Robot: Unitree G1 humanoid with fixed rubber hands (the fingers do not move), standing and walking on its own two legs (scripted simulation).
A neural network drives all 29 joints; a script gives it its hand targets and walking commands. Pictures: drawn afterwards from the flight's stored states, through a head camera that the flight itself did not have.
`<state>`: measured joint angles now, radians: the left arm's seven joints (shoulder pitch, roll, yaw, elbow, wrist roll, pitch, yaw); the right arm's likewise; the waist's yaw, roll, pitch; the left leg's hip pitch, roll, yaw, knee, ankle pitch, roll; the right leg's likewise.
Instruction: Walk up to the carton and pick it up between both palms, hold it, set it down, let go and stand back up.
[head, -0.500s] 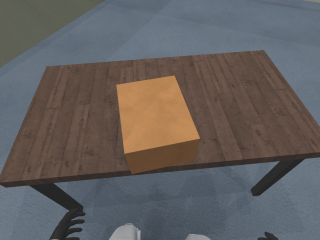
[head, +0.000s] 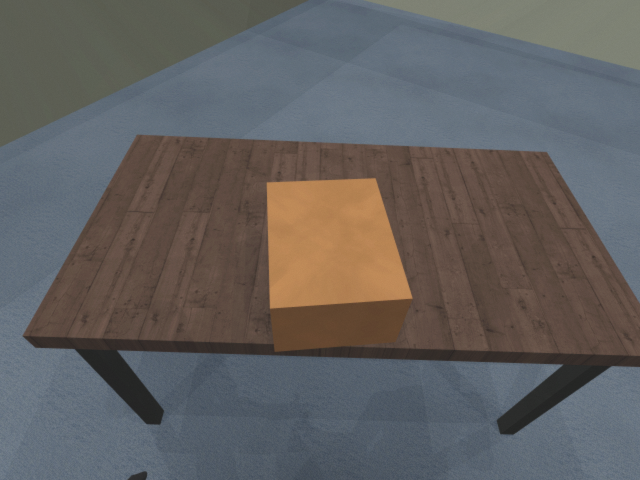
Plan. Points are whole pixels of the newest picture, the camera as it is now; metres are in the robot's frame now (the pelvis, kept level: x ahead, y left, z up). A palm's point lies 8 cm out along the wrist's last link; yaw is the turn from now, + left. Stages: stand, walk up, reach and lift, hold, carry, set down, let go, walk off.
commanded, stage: walk up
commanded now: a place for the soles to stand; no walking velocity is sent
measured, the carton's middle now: (328, 259) +0.51 -0.01 -0.10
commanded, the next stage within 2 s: reach and lift in 1.80 s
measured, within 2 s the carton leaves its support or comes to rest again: neither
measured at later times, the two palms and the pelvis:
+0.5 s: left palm out of the picture +0.11 +0.23 -0.13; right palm out of the picture +0.08 -0.34 -0.11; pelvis +0.00 -0.06 -0.02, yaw +6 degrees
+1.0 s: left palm out of the picture -0.01 +0.14 -0.12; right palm out of the picture +0.15 -0.34 -0.11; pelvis +0.01 -0.12 +0.00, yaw +13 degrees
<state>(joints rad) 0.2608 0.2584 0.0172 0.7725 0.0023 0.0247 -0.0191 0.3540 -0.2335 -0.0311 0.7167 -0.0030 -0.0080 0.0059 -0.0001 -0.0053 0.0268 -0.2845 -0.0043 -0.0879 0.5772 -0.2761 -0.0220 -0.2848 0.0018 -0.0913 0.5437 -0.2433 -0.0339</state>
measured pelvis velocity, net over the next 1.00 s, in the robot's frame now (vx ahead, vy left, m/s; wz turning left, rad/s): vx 0.01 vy -0.12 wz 0.23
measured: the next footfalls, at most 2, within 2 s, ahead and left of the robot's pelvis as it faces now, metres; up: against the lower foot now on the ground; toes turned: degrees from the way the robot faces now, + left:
right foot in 0.54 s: +0.10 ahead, -0.22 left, +0.00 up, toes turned +13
left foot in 0.86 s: +0.03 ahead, +0.02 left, +0.00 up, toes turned +8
